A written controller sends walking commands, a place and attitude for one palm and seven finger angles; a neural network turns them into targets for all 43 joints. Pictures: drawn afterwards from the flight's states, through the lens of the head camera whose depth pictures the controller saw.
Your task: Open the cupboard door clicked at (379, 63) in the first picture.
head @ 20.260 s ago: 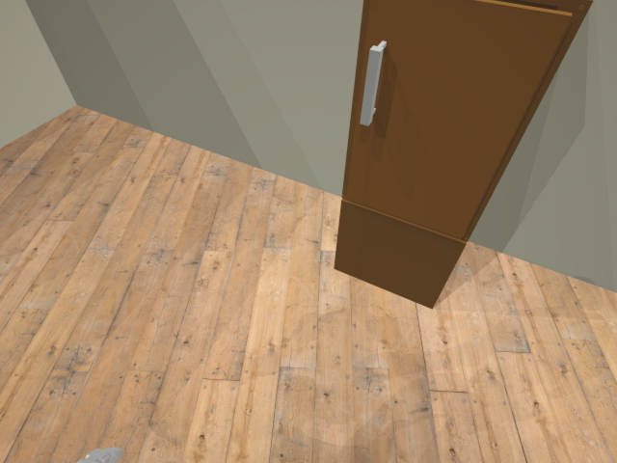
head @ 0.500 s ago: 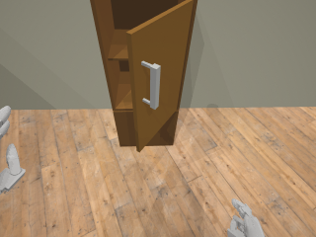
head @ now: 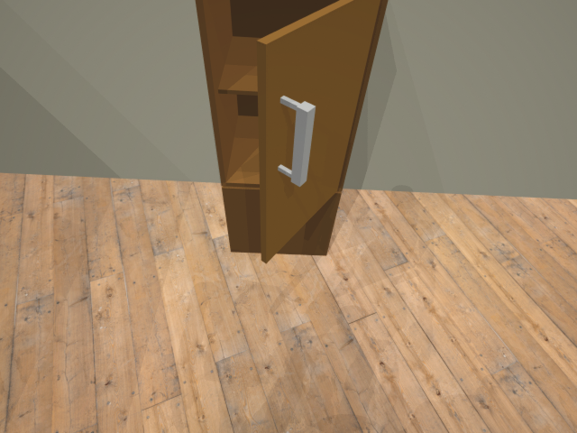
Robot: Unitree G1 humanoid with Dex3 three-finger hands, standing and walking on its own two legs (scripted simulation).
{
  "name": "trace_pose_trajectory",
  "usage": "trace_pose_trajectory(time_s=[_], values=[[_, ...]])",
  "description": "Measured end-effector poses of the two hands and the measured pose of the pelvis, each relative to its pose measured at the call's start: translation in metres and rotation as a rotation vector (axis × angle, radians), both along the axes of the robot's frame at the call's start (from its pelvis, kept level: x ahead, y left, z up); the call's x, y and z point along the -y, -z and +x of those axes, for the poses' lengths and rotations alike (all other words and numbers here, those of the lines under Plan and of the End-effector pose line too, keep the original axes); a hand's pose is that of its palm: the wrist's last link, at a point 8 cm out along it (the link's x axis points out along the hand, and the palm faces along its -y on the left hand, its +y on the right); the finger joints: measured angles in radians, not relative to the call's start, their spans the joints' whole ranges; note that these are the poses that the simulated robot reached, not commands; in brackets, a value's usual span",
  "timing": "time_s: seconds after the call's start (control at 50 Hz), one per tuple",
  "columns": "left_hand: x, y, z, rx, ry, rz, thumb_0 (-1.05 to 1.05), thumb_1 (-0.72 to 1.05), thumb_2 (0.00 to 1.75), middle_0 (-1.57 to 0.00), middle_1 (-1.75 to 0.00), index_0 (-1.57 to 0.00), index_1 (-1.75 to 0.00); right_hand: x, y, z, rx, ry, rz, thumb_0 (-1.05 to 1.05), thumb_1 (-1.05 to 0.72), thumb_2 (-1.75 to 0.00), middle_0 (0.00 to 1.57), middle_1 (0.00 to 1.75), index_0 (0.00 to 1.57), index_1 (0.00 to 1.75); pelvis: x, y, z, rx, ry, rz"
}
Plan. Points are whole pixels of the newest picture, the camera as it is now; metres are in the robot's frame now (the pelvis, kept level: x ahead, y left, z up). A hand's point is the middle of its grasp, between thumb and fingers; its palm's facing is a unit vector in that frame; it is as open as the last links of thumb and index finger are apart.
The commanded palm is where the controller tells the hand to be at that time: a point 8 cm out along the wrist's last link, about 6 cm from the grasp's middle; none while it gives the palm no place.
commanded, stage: let the arm hang, fingers relaxed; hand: left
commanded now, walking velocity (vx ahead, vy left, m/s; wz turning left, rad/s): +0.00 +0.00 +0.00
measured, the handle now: (293, 143) +0.59 +0.04 +0.06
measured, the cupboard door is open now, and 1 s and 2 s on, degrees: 53 53 53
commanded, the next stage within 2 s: look to check the result in 0.64 s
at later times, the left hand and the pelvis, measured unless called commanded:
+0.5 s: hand out of the picture +0.00 +0.15 -0.18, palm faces +0.03 -0.98 -0.17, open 7.3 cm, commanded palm none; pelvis +0.00 +0.00 +0.00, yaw -1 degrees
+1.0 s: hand out of the picture +0.00 +0.15 -0.17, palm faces +0.04 -0.98 -0.19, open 7.4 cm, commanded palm none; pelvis +0.03 -0.02 +0.00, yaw -1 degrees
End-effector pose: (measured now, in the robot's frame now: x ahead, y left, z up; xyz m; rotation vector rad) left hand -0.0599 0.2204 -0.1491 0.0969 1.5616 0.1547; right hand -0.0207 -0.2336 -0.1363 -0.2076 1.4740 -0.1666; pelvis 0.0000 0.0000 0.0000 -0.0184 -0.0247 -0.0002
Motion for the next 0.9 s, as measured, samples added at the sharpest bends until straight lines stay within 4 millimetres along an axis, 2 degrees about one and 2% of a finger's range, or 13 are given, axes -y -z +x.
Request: trace_pose_trajectory(time_s=[0.06, 0.14, 0.22, 0.32, 0.48, 0.74, 0.9], values=[[-0.002, -0.006, -0.018, -0.048, -0.013, 0.018, 0.01, 0.94, 0.89, -0.20, -0.30, -0.20, -0.30, -0.011, 0.005, -0.018, -0.044, 0.022, 0.031, 0.01, -0.91, -0.90, 0.20, 0.29, 0.20, 0.30, -0.001, 0.000, -0.001, 0.001, 0.002, 0.002], [-0.004, -0.012, -0.023, -0.062, -0.015, 0.042, 0.01, 0.92, 0.89, -0.20, -0.30, -0.20, -0.30, -0.025, 0.011, -0.030, -0.062, 0.045, 0.074, 0.01, -0.91, -0.90, 0.20, 0.29, 0.20, 0.30, -0.002, -0.001, -0.002, 0.000, 0.005, 0.006], [-0.004, -0.012, -0.012, -0.025, -0.010, 0.056, 0.00, 0.91, 0.89, -0.20, -0.30, -0.20, -0.30, -0.037, 0.017, -0.031, -0.049, 0.059, 0.110, 0.01, -0.91, -0.90, 0.20, 0.29, 0.20, 0.30, -0.001, 0.000, -0.001, 0.000, 0.009, 0.011], [0.004, -0.008, 0.017, 0.060, 0.004, 0.050, 0.00, 0.91, 0.90, -0.19, -0.30, -0.20, -0.30, -0.043, 0.020, -0.023, -0.012, 0.067, 0.134, 0.01, -0.91, -0.90, 0.20, 0.29, 0.20, 0.30, 0.001, 0.000, 0.000, 0.003, 0.012, 0.015], [0.019, -0.002, 0.057, 0.156, 0.030, 0.017, 0.01, 0.92, 0.89, -0.20, -0.30, -0.20, -0.30, -0.038, 0.018, -0.007, 0.036, 0.072, 0.120, 0.01, -0.91, -0.90, 0.20, 0.29, 0.20, 0.30, 0.004, 0.001, 0.003, 0.003, 0.015, 0.017], [0.017, -0.005, 0.054, 0.109, 0.014, 0.029, 0.00, 0.91, 0.89, -0.20, -0.30, -0.20, -0.30, -0.020, 0.014, 0.004, 0.014, 0.059, 0.084, 0.01, -0.91, -0.90, 0.20, 0.29, 0.20, 0.30, 0.009, -0.001, 0.015, -0.004, 0.013, 0.021], [0.019, -0.008, 0.054, 0.084, 0.011, 0.037, 0.00, 0.91, 0.89, -0.20, -0.30, -0.20, -0.30, -0.013, 0.014, 0.018, 0.015, 0.047, 0.082, 0.01, -0.91, -0.90, 0.20, 0.29, 0.20, 0.30, 0.013, -0.002, 0.022, -0.003, 0.011, 0.023]])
